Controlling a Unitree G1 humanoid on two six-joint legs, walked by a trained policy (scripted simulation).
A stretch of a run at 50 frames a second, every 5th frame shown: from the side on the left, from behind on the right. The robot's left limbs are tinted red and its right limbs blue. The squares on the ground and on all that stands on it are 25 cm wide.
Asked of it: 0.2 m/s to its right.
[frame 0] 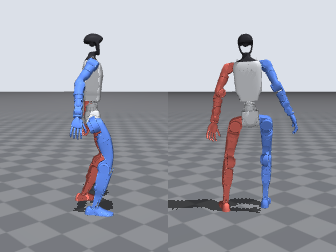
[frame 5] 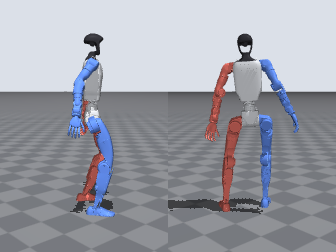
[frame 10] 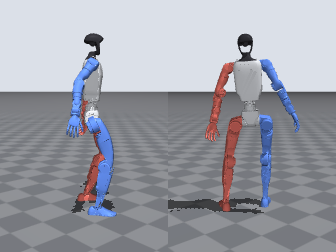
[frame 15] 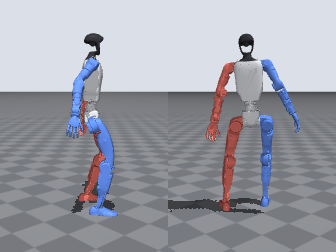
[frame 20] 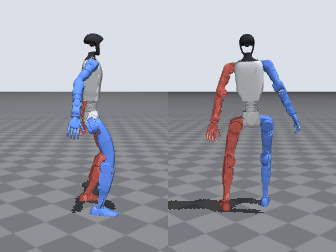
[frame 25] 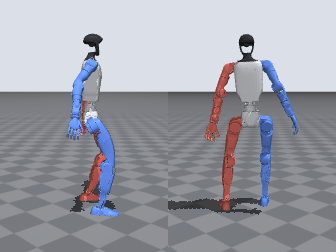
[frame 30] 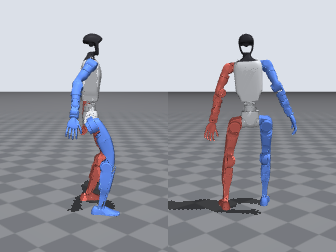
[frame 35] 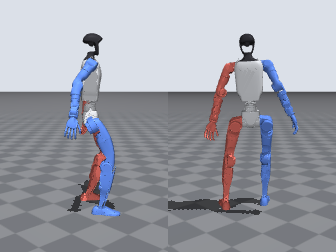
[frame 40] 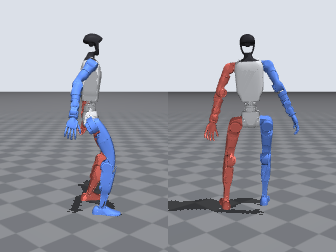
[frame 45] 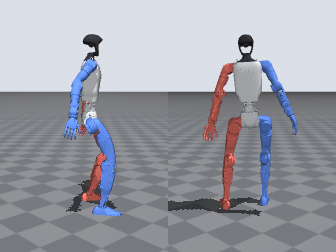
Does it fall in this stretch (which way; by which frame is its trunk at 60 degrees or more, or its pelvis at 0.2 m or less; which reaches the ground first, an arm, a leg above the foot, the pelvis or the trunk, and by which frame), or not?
no
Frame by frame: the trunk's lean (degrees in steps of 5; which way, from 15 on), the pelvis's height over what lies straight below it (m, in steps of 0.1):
0: 5, 0.8
5: 5, 0.8
10: 5, 0.8
15: 5, 0.8
20: 5, 0.8
25: 5, 0.8
30: 5, 0.8
35: 5, 0.8
40: 5, 0.8
45: 5, 0.8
